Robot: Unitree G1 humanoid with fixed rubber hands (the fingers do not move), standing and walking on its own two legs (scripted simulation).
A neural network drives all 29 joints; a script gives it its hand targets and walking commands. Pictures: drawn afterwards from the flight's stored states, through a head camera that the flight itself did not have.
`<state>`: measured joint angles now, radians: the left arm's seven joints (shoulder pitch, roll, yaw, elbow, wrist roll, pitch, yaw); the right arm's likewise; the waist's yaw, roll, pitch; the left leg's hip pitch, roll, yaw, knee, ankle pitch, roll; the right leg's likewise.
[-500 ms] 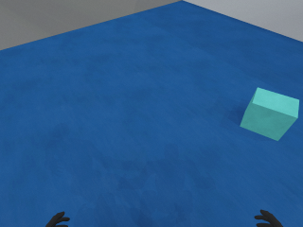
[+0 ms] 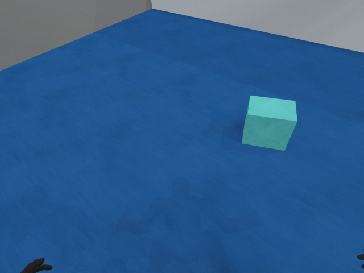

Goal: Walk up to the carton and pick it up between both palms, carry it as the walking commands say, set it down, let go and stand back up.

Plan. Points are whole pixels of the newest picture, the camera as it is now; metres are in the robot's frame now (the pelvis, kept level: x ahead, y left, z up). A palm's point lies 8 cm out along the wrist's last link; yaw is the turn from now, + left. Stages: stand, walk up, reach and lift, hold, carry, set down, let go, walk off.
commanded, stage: walk up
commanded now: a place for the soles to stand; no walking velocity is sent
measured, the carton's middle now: (267, 123) +1.18 -0.54 -0.61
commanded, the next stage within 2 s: none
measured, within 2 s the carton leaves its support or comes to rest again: neither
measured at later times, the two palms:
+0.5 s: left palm (114, 181) +0.39 +0.23 -0.07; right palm out of the picture +0.11 -0.40 -0.02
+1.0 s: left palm (149, 139) +0.55 +0.14 -0.06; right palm out of the picture +0.31 -0.48 -0.06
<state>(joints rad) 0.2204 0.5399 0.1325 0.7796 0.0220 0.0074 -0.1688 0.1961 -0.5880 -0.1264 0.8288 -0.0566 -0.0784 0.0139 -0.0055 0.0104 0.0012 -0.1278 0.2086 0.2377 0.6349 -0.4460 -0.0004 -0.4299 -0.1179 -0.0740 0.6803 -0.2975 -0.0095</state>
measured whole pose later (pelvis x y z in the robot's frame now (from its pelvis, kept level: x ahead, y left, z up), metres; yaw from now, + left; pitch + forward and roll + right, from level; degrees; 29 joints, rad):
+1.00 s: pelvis +0.35 -0.14 +0.01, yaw -25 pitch -1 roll -1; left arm 0.38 0.48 0.07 0.66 0.01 -0.08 -0.06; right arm 0.33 -0.46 -0.08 0.69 -0.02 -0.09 0.06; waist 0.05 0.01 0.04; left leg -0.49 0.10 0.06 0.73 -0.29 0.03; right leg -0.27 0.03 -0.01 0.63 -0.35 -0.05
